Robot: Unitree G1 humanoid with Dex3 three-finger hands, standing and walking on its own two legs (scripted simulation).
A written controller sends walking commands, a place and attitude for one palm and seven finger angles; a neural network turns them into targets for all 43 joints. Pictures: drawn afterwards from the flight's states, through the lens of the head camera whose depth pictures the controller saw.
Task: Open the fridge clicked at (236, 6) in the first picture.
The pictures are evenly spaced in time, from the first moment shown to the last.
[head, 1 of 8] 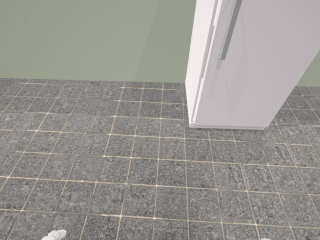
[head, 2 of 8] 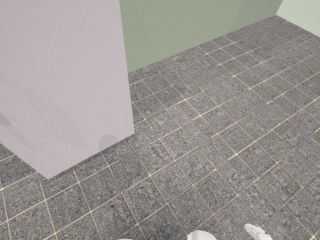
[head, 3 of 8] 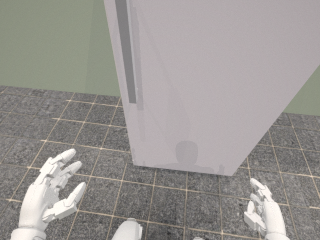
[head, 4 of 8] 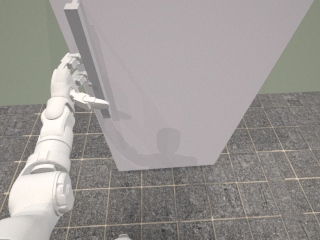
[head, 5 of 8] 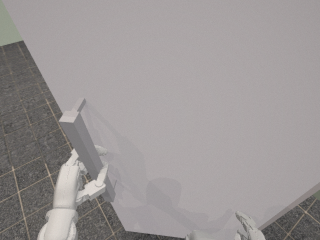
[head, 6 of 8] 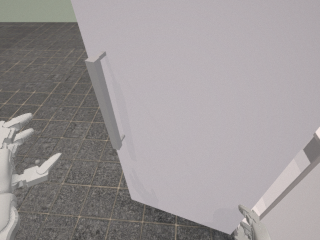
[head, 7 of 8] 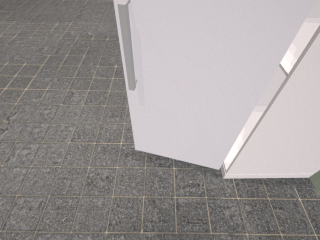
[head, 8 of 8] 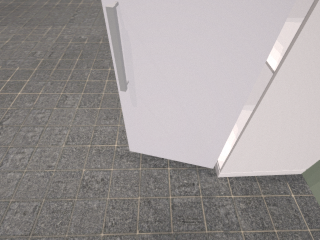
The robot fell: no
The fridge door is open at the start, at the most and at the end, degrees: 0 83 74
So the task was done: yes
